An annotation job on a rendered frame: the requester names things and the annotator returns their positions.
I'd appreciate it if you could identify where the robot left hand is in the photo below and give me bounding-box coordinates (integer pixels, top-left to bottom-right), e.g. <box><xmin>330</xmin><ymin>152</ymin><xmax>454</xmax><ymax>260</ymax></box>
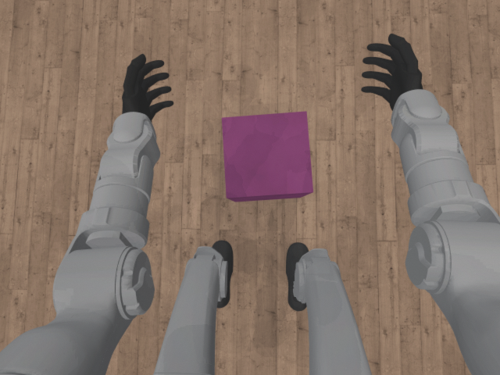
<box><xmin>122</xmin><ymin>54</ymin><xmax>173</xmax><ymax>121</ymax></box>

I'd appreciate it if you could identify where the right robot upper arm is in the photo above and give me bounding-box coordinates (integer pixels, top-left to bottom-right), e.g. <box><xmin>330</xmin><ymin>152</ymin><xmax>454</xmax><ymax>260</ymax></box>
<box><xmin>405</xmin><ymin>220</ymin><xmax>500</xmax><ymax>375</ymax></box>

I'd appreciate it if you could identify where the robot left shin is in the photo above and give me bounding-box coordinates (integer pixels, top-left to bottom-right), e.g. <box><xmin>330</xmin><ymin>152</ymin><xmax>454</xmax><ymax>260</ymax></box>
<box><xmin>184</xmin><ymin>246</ymin><xmax>222</xmax><ymax>273</ymax></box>

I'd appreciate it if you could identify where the left robot thigh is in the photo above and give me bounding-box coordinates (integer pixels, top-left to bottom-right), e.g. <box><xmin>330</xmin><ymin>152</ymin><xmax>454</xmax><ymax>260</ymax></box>
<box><xmin>153</xmin><ymin>255</ymin><xmax>228</xmax><ymax>375</ymax></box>

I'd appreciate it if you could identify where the carton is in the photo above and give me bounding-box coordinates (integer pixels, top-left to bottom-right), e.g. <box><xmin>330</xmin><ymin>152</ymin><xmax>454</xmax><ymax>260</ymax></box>
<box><xmin>222</xmin><ymin>111</ymin><xmax>313</xmax><ymax>202</ymax></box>

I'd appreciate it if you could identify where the left robot upper arm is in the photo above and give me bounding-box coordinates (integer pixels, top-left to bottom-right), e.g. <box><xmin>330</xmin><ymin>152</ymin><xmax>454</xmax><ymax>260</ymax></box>
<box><xmin>0</xmin><ymin>246</ymin><xmax>155</xmax><ymax>375</ymax></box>

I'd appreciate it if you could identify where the robot left forearm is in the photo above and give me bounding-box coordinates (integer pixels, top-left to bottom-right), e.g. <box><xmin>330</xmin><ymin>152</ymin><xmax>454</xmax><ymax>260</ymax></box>
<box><xmin>52</xmin><ymin>112</ymin><xmax>160</xmax><ymax>311</ymax></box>

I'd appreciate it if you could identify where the robot right forearm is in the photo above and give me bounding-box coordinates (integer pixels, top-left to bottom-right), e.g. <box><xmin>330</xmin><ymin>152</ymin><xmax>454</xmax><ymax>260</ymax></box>
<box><xmin>391</xmin><ymin>89</ymin><xmax>500</xmax><ymax>226</ymax></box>

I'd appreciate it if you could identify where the robot right hand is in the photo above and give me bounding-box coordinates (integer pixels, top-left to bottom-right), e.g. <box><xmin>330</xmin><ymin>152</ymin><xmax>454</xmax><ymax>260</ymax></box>
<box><xmin>361</xmin><ymin>34</ymin><xmax>423</xmax><ymax>111</ymax></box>

